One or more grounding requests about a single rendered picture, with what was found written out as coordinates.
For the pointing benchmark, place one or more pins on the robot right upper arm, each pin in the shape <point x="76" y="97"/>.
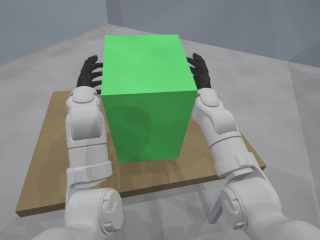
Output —
<point x="252" y="206"/>

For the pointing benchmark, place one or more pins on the left robot forearm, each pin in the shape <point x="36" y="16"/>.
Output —
<point x="86" y="140"/>

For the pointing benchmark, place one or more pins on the right robot forearm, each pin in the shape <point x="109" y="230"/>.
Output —
<point x="232" y="158"/>

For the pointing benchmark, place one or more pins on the robot left upper arm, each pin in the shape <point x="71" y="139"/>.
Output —
<point x="92" y="214"/>

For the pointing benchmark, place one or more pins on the carton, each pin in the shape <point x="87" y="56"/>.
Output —
<point x="148" y="93"/>

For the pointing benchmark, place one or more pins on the robot left hand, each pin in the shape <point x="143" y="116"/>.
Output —
<point x="86" y="75"/>

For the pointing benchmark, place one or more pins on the table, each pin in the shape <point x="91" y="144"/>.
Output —
<point x="45" y="186"/>

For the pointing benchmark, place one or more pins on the robot right hand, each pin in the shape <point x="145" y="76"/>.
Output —
<point x="200" y="72"/>

